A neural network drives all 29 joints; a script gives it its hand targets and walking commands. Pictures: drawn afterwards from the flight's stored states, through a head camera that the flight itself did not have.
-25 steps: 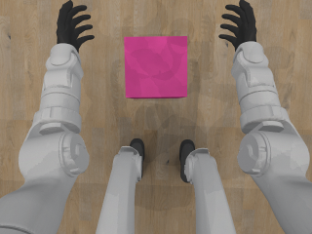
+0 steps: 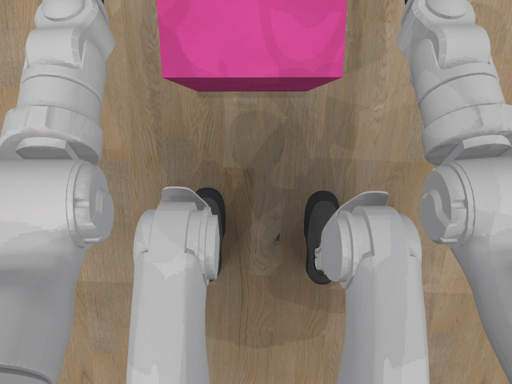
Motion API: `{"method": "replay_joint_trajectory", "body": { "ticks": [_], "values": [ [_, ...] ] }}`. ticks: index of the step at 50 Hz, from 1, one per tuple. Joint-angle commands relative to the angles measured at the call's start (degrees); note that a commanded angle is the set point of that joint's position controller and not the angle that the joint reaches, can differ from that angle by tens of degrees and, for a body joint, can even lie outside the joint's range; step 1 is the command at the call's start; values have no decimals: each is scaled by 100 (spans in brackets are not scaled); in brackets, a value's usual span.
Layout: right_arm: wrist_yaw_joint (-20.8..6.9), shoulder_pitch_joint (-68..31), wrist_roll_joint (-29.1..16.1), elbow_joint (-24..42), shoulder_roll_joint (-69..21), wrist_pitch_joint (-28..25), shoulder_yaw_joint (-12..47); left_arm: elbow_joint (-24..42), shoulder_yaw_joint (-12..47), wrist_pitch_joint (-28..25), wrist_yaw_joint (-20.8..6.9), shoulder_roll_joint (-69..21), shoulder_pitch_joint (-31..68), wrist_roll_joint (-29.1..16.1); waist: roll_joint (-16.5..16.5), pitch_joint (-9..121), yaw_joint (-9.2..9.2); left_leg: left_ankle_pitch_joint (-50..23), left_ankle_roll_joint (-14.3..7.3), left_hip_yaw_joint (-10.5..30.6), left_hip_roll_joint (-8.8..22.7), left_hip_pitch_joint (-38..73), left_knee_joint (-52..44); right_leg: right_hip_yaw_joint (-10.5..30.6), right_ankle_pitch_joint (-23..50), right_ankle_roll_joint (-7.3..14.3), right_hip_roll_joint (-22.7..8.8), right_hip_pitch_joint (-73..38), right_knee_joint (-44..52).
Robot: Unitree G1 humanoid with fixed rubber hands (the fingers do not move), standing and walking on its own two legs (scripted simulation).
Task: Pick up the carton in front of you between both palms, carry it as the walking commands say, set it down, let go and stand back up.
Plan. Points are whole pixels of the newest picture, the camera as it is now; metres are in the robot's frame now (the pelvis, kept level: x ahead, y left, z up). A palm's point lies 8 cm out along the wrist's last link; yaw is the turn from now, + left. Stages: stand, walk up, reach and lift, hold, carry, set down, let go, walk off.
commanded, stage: reach and lift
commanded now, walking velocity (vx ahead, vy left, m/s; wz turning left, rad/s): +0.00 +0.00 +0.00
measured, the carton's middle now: (252, 14) +0.55 +0.04 -0.28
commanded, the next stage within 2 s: none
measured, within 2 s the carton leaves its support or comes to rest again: leaves its support in 1.02 s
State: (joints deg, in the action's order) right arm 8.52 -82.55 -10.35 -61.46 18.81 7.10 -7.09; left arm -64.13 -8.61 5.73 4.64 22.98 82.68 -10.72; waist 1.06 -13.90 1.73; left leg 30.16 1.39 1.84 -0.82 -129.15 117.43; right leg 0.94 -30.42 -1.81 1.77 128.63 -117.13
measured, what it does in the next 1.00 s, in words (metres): stands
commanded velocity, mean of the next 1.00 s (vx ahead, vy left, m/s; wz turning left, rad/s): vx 0.00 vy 0.00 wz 0.00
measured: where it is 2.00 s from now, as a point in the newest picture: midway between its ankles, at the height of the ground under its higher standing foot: (265, 251)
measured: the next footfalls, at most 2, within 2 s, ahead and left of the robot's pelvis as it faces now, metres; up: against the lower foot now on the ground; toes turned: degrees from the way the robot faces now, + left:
none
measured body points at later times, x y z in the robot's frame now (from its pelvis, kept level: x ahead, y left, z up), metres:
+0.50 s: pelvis +0.01 +0.01 -0.04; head +0.38 +0.03 +0.21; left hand +0.56 +0.22 -0.22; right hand +0.57 -0.13 -0.22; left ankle +0.12 +0.12 -0.37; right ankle +0.12 -0.12 -0.37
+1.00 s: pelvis +0.00 +0.00 -0.05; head +0.37 +0.03 +0.20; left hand +0.56 +0.19 -0.21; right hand +0.57 -0.11 -0.21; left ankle +0.12 +0.12 -0.37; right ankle +0.12 -0.12 -0.37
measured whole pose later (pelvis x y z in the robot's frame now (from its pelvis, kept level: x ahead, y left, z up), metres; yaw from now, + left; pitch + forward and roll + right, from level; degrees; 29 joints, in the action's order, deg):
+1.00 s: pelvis +0.00 +0.00 -0.05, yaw -1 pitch +35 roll -1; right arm 7.9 -85.4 -3.5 -59.7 12.9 10.3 -14.2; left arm -61.7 -9.2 10.3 3.3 18.9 85.7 -6.3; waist 1.9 -21.8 2.3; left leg 32.8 0.4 1.2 -0.1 -130.7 128.2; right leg 1.7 -32.4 -2.8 3.2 130.3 -127.4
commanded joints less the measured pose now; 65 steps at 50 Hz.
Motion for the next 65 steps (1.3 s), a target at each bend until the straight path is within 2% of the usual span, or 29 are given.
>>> {"method": "replay_joint_trajectory", "body": {
  "ticks": [1,5,9,11,16,24,28,32,34,35,36,38,40,43,46,49,52,54,55,57,58,59,60,62,65],
  "values": [
    [-56,-1675,13,147,677,-200,-57,116,-23,-194,-2,807,1662,10,-78,6282,127,-918,51,-339,55,3177,-799,-296,762,-52,50,-3282,631],
    [-94,-2000,-106,31,824,-372,55,5,123,-348,12,928,1994,-99,-87,6325,117,-1251,59,-289,62,3294,-467,-275,1111,-63,32,-3290,261],
    [-38,-2227,-327,197,931,-483,314,310,339,-450,85,1035,2275,-351,-30,6900,159,-1731,77,-319,19,3490,-169,-308,1614,-57,16,-3706,-57],
    [5,-2182,-358,343,795,-504,375,341,409,-483,74,1068,2199,-430,139,6909,126,-1902,38,-270,6,3600,-88,-373,1784,-106,61,-3661,-155],
    [64,-1699,-421,555,531,-542,392,300,464,-514,53,934,1738,-397,-22,7166,201,-2478,27,-289,-34,3999,58,-447,2157,-128,169,-3673,-258],
    [26,-1358,-127,146,467,-559,38,47,448,-485,16,589,1624,-235,-246,6123,-17,-1839,66,-204,-52,3509,-121,-437,1497,-91,177,-2805,-73],
    [4,-1567,-163,78,345,-577,116,92,531,-482,5,479,1847,-244,-265,6009,-7,-1631,74,-216,-61,3383,-200,-402,1363,-73,175,-2848,-12],
    [-28,-1908,-283,98,-142,-574,375,100,787,-466,-15,7,2182,-315,-191,5972,43,-1477,61,-238,-115,3363,-273,-386,1287,-68,228,-3025,33],
    [-25,-1993,-153,77,-295,-563,302,28,673,-457,-11,-126,2232,-162,-151,5911,85,-1421,60,-270,-154,3369,-287,-385,1239,-75,276,-3124,48],
    [-45,-2053,-39,92,-469,-547,267,69,653,-446,-47,-314,2303,-80,-126,5869,87,-1400,48,-290,-186,3373,-289,-393,1217,-74,306,-3209,49],
    [-192,-2426,-39,219,-1356,-530,522,189,948,-411,-208,-1294,2658,-125,-123,5889,67,-1410,21,-299,-234,3406,-292,-402,1231,-60,374,-3217,52],
    [-591,-3018,82,222,-3040,-432,727,149,1225,-318,-609,-2960,3277,-60,-132,5691,69,-1353,-17,-300,-306,3255,-235,-436,1224,-30,486,-3104,6],
    [-1046,-3322,335,349,-4380,-240,731,247,1256,-118,-1079,-4361,3555,126,-140,5348,75,-1195,-55,-337,-405,3085,-150,-490,1082,10,567,-2929,-100],
    [-1465,-3308,535,529,-5266,17,609,547,1115,133,-1537,-5263,3369,310,-44,5153,104,-1137,-91,-445,-456,2772,-81,-546,987,88,621,-2690,-155],
    [-1598,-3349,549,903,-5781,180,696,965,1144,313,-1781,-5783,3381,276,77,5533,159,-1358,-129,-499,-460,2788,-11,-597,1206,139,638,-2852,-202],
    [-1594,-3419,226,1358,-6333,262,1012,1642,1516,406,-1815,-6075,3603,11,37,6635,226,-1734,-133,-579,-468,3267,15,-620,1567,147,684,-3279,-245],
    [-1561,-3453,-61,1841,-6874,371,1372,2585,1911,493,-1736,-6362,3782,-233,-45,8392,339,-2565,-92,-657,-512,4175,14,-673,2317,122,738,-3876,-287],
    [-1535,-3385,-93,2222,-7212,501,1551,3157,2101,619,-1692,-6526,3819,-282,-212,9565,365,-3060,-41,-683,-553,4848,-34,-692,2662,87,761,-4161,-219],
    [-1495,-3385,-67,2437,-7341,555,1637,3327,2211,684,-1630,-6828,3692,-273,-317,10024,313,-3273,-5,-705,-592,5170,-90,-733,2722,51,800,-4091,-128],
    [-1486,-3318,-3,2770,-7468,687,1722,3468,2236,875,-1547,-7111,3348,-111,-427,10218,320,-3573,2,-645,-627,5560,-214,-750,2659,18,851,-3723,48],
    [-1501,-3266,50,2872,-7486,748,1749,3408,2209,977,-1521,-7253,3075,-23,-414,10087,305,-3469,1,-623,-653,5549,-329,-768,2473,5,866,-3554,168],
    [-1492,-3361,118,2986,-7433,739,1794,3329,2143,1038,-1472,-7503,2716,53,-374,10046,394,-2758,-9,-693,-713,4891,-482,-718,2240,31,881,-3994,190],
    [-1522,-3025,263,2744,-7574,856,1667,3052,2029,1103,-1494,-7406,2629,216,-224,9312,233,-2448,-35,-652,-682,4772,-712,-752,1906,5,860,-3520,465],
    [-1587,-2644,551,2500,-7657,980,1454,2628,1701,1255,-1550,-7665,2140,521,-209,8506,196,-2188,-31,-630,-742,4497,-934,-696,1507,17,880,-3117,796],
    [-1627,-2261,1100,2034,-7546,1081,848,2073,1255,1402,-1651,-7830,1886,948,-222,7541,13,-1337,-18,-635,-785,3880,-1394,-718,888,66,900,-2927,1215]
  ]
}}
